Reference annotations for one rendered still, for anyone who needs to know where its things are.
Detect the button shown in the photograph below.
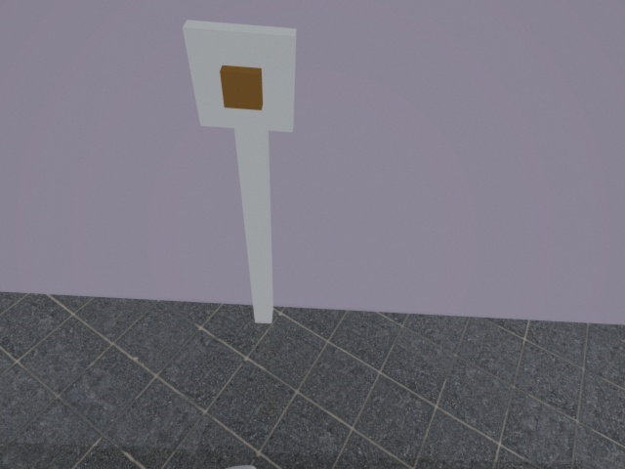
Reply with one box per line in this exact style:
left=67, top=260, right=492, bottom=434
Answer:
left=220, top=65, right=263, bottom=110

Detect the panel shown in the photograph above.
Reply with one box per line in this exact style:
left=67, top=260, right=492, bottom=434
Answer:
left=183, top=20, right=297, bottom=323

